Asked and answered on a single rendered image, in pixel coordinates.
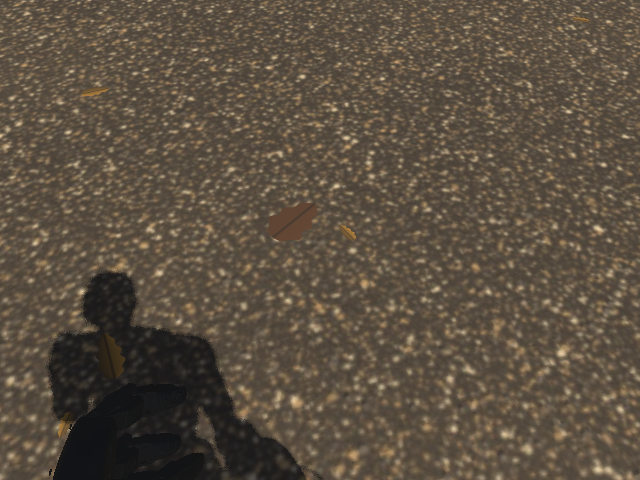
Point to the robot left hand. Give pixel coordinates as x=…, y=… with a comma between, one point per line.
x=93, y=452

